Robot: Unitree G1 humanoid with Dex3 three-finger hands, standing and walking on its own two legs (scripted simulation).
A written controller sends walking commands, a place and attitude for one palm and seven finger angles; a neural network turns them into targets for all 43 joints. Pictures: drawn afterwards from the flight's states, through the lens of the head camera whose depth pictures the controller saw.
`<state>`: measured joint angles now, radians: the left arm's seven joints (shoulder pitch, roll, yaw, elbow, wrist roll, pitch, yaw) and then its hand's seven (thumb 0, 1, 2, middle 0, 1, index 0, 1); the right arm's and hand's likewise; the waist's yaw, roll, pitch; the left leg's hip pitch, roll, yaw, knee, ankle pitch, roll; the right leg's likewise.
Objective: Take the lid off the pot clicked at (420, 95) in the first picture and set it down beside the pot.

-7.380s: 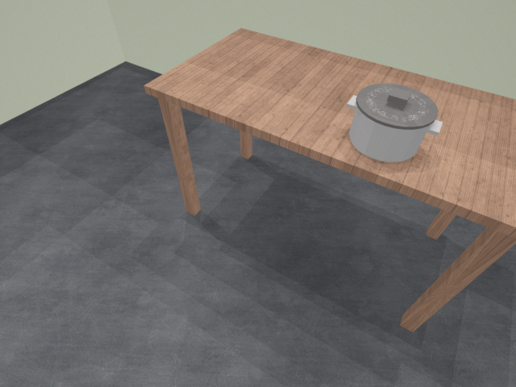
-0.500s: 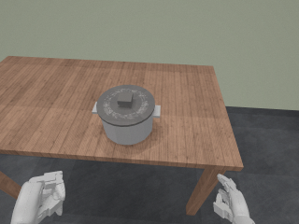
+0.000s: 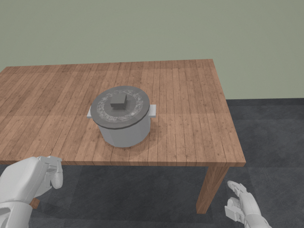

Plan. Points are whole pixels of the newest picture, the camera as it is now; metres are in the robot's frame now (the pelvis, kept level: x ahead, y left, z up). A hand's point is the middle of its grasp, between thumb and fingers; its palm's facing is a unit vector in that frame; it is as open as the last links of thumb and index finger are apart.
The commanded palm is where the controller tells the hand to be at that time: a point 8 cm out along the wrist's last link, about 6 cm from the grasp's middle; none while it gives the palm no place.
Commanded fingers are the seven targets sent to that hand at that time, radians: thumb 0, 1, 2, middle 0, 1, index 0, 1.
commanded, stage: reach forward and open the fingers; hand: left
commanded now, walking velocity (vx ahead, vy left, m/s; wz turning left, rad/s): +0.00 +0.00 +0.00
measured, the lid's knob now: (118, 100) +0.47 +0.18 +0.07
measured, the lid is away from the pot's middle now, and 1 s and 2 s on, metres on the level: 0.00 0.00 0.00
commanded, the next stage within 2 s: move the open hand above the knob in 0.90 s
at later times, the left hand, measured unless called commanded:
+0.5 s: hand (41, 172) +0.20 +0.28 +0.10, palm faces -0.18 -0.11 -0.98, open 6.5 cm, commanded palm +0.19 +0.27 +0.17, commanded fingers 0.00 -0.17 1.35 -0.88 -0.22 -0.88 -0.22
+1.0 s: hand (43, 152) +0.23 +0.28 +0.13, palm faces -0.14 -0.08 -0.99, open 10.0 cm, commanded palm +0.22 +0.27 +0.20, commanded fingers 0.00 -0.31 1.46 -0.84 -0.08 -0.84 -0.08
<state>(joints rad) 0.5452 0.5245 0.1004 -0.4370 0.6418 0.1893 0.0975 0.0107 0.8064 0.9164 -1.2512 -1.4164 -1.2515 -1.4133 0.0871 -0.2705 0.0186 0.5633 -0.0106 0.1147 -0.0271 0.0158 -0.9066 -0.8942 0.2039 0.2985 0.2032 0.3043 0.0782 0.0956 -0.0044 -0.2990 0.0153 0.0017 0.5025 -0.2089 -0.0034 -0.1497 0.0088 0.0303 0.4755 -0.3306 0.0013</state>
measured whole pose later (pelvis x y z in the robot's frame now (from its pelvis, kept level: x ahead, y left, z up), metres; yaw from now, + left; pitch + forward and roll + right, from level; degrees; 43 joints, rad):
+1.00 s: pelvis -0.06 +0.02 +0.00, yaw +3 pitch -4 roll -1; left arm -0.18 0.62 -0.07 -0.05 0.80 0.13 -0.30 0.00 -0.29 1.44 -0.85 -0.09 -0.85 -0.09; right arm 0.03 -0.26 0.04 0.63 0.04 0.11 -0.02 0.01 -0.91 -0.89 0.20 0.30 0.20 0.30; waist 0.08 0.11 0.07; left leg -0.26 -0.02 -0.03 0.41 -0.08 0.03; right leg -0.12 -0.03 0.00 0.42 -0.24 0.03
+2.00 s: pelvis -0.02 +0.01 +0.00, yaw +3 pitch +0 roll +0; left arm -0.58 0.50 -0.26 0.25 0.83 0.26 -0.34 0.00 -0.30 1.46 -0.85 -0.08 -0.85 -0.08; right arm 0.05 -0.26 0.03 0.63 0.07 0.15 0.02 0.01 -0.91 -0.89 0.20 0.30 0.20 0.30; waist 0.03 0.10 0.03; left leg -0.32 -0.03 -0.03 0.46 -0.14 0.02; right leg -0.17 -0.03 0.00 0.48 -0.31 0.02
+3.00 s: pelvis +0.00 +0.01 +0.00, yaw +1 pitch +5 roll +0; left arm -0.86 0.44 -0.27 0.62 0.85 0.27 -0.32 0.00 -0.30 1.46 -0.85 -0.08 -0.85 -0.08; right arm 0.13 -0.28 0.00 0.66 0.09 0.19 0.03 0.01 -0.91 -0.89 0.20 0.30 0.20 0.30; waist -0.03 0.08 -0.01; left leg -0.38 -0.02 -0.01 0.48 -0.18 0.02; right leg -0.24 -0.02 0.02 0.48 -0.33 0.02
